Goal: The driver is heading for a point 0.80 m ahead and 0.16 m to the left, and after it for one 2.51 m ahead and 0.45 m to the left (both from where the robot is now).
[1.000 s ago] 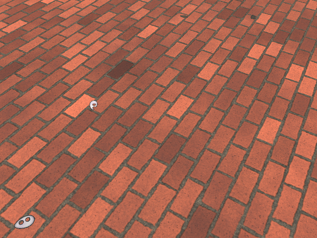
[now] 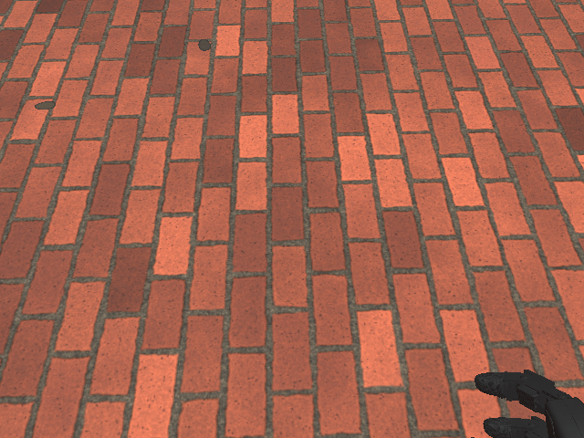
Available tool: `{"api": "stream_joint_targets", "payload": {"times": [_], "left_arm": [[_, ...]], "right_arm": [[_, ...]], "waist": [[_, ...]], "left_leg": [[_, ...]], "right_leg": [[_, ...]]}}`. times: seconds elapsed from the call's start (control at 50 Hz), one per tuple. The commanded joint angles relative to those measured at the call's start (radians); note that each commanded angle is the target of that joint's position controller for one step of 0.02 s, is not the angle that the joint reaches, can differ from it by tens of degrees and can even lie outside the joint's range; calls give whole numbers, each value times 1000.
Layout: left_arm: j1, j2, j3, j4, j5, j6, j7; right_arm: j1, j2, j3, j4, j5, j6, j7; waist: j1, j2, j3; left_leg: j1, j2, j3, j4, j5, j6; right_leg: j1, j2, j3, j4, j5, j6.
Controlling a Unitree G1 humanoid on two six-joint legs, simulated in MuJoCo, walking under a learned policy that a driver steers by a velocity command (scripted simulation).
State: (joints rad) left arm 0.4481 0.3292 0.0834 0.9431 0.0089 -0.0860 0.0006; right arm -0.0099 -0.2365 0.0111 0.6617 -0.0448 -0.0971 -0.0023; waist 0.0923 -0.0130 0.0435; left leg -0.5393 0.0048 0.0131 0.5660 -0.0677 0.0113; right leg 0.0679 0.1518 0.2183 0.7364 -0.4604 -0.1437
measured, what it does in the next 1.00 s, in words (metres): walks ahead, turning left: right foot, then left foot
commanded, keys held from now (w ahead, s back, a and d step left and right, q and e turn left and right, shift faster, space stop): w+shift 0.34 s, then w+q+shift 0.34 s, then q+shift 0.30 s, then shift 0.02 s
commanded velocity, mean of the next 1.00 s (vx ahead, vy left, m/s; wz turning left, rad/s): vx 0.85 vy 0.00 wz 0.33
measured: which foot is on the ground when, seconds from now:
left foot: down 0.00-0.42, up 0.44-0.82, down 0.84-1.00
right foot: up 0.00-0.40, down 0.42-0.84, up 0.86-1.00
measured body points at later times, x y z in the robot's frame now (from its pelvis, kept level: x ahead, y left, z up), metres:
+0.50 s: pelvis +0.47 -0.02 +0.01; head +0.50 -0.03 +0.46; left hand +0.68 +0.21 -0.08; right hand +0.41 -0.28 -0.13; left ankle +0.24 +0.12 -0.60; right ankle +0.55 -0.10 -0.71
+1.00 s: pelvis +0.87 +0.02 +0.00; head +0.93 +0.02 +0.45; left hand +0.93 +0.30 -0.10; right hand +1.05 -0.21 -0.13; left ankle +0.96 +0.06 -0.71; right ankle +0.87 -0.14 -0.59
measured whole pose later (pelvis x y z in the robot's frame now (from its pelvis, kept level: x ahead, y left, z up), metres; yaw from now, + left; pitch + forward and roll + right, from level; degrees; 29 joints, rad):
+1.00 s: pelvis +0.87 +0.02 +0.00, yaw +24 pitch -1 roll +1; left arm 0.12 0.20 0.00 0.71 0.04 -0.05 0.03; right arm 0.24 -0.31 -0.07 0.79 0.00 0.00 0.00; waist -0.03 0.02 0.14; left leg -0.42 -0.23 0.05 0.54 -0.11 0.20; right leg -0.52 -0.05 0.07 1.44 -0.45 0.07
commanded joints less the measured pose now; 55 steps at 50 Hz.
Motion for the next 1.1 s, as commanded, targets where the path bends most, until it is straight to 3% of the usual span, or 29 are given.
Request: {"api": "stream_joint_targets", "payload": {"times": [0.02, 0.04, 0.06, 0.12, 0.2, 0.26, 0.3, 0.36, 0.4, 0.42, 0.44, 0.46, 0.48, 0.52, 0.56, 0.62, 0.7, 0.72, 0.78, 0.82, 0.84, 0.86, 0.88, 0.9, 0.94, 0.96, 1.0, 1.04, 1.1], "left_arm": [[11, 18, -32, -124, -7, -25, 2], [-88, 46, -24, -132, -1, -16, -2], [-158, 49, -28, -150, 13, -11, -11], [-213, -10, -47, -205, 34, 14, -43], [-376, -5, -71, -299, 42, 23, -56], [-511, -18, -94, -344, 34, 11, -77], [-548, -26, -102, -354, 25, 8, -80], [-523, 22, -86, -342, 39, 4, -56], [-204, 88, -50, -251, 40, 3, -25], [-21, 147, -24, -198, 52, 3, -7], [45, 238, 0, -186, 80, -3, 8], [23, 230, 6, -199, 66, 6, 0], [-77, 148, -2, -197, 52, 4, -5], [-156, 55, -19, -172, 48, -17, -9], [-141, 17, -29, -139, 30, -34, -6], [-120, -6, -32, -102, 1, -56, -10], [-139, -23, -42, -88, 11, -65, -6], [-135, 8, -40, -93, 1, -69, -2], [-100, 92, -23, -96, -20, -68, 31], [-150, 152, -5, -122, -21, -40, 44], [-193, 145, 1, -131, -28, -24, 34], [-193, 53, -11, -133, -25, -13, 16], [7, -10, -36, -210, -19, -6, 30], [-35, 28, -46, -239, -1, -6, 38], [-133, 51, -45, -256, 29, 5, 34], [-150, 59, -41, -261, 43, 24, 36], [-147, 43, -45, -269, 45, 76, 44], [-162, 9, -53, -284, 35, 86, 44], [-203, -2, -57, -305, 24, 90, 44]], "right_arm": [[433, -267, -117, 76, -12, 8, 4], [333, -179, -101, 71, -4, 4, 12], [310, -131, -91, 87, -8, 4, 18], [384, -70, -66, 173, 1, -13, 15], [413, -124, -72, 202, 25, -40, 18], [445, -128, -69, 215, 46, -48, 24], [476, -175, -77, 233, 50, -54, 24], [538, -228, -80, 263, 40, -38, 13], [514, -272, -87, 269, 26, -9, -7], [488, -241, -80, 249, 24, -4, -8], [556, -74, -50, 203, 31, -8, 3], [610, -100, -55, 183, 84, -10, 4], [466, -159, -69, 170, 69, -3, -3], [386, -116, -60, 169, 52, 9, 15], [411, -75, -58, 174, 26, 48, 35], [294, -50, -57, 120, 21, 83, 54], [144, -40, -42, 65, 35, 80, 71], [111, -17, -28, 29, 26, 72, 80], [182, -60, -37, 68, 4, 59, 88], [498, -144, -76, 148, -4, 58, 72], [633, -189, -103, 192, 6, 55, 46], [557, -258, -128, 184, 33, 59, 16], [506, -379, -149, 146, 2, 64, 22], [445, -363, -161, 78, 21, 75, 18], [295, -230, -128, 51, 46, 96, -7], [291, -199, -116, 50, 50, 92, -9], [296, -185, -109, 59, 46, 82, -6], [303, -210, -116, 56, 29, 68, -1], [314, -193, -113, 60, 31, 75, -2]], "waist": [[-178, 251, -373], [-156, 118, -206], [-151, 13, -128], [-95, 66, -36], [-75, 69, 71], [-100, 34, 97], [-104, 56, 106], [-81, 99, 13], [81, 142, -173], [157, 117, -265], [72, -159, -400], [33, -239, -542], [17, -84, -325], [-37, 8, -97], [-95, -34, -43], [-115, -34, 27], [-118, -18, 74], [-137, -26, 110], [-163, -26, 27], [-309, -66, -151], [-372, -13, -201], [-310, 182, -113], [-153, 191, -329], [-192, 36, -492], [-100, -105, -209], [-84, -108, -123], [-53, -123, -91], [-54, -105, -146], [-76, -15, -200]], "left_leg": [[911, 380, -880, -276, -595, 220], [745, 340, -694, -296, -586, 208], [618, 302, -579, -307, -468, 198], [448, 223, -380, -359, -315, 168], [351, 200, -213, -498, -185, 174], [282, 121, -41, -587, 85, 144], [329, 162, -23, -634, 249, 145], [575, 185, 20, -420, 850, 121], [553, 192, 9, 1, 970, 99], [355, 152, 6, 298, 703, 94], [61, 24, -4, 685, -211, 97], [-111, -41, -102, 911, -384, 103], [-203, 36, -102, 893, -246, 111], [-154, 98, -94, 776, -158, 98], [-89, 131, -91, 742, -154, 82], [-197, 158, -59, 696, -95, 67], [-150, 76, 79, 461, 134, 82], [-90, 81, 111, 304, 171, 91], [149, -72, 235, 98, 260, 107], [494, -130, 168, 98, 203, 161], [635, -89, 81, 15, 278, 208], [704, 26, -65, -20, 726, 237], [958, 277, -424, 82, 1325, 440], [984, 336, -610, -50, 994, 502], [587, 233, -569, -234, 409, 428], [448, 209, -524, -241, 516, 395], [256, 159, -412, -244, 627, 359], [230, 117, -343, -207, 763, 325], [287, 58, -276, -167, 740, 219]], "right_leg": [[-741, -55, -65, 727, 67, 16], [-765, -117, -72, 681, 183, 16], [-750, -141, -88, 638, 212, 17], [-748, -180, -67, 557, 184, 27], [-849, -211, -108, 343, 289, 62], [-668, -210, -271, 15, 503, 59], [-565, -205, -294, -76, 582, 37], [-487, -116, -340, -146, 459, 2], [-143, -77, -295, -176, 336, -17], [116, -191, -191, -156, 248, -24], [361, -501, 189, -190, -15, -37], [418, -626, 614, -402, -160, -100], [257, -547, 439, -441, -172, -68], [-45, -473, 164, -499, 96, -29], [-187, -433, -3, -551, 199, 2], [-198, -398, -199, -609, 365, 46], [-227, -262, -468, -612, 785, 111], [-262, -294, -495, -581, 940, 122], [-168, -308, -512, -370, 1299, 153], [-218, -357, -471, 49, 1390, 162], [-291, -303, -464, 392, 1017, 170], [-525, -98, -465, 767, -57, 186], [-745, -90, -286, 1058, -157, 222], [-806, -119, -153, 1053, -52, 209], [-784, -193, -128, 832, -2, 200], [-739, -210, -134, 751, 5, 207], [-621, -243, -145, 599, 6, 230], [-574, -243, -168, 494, 71, 224], [-581, -238, -174, 346, 233, 197]]}}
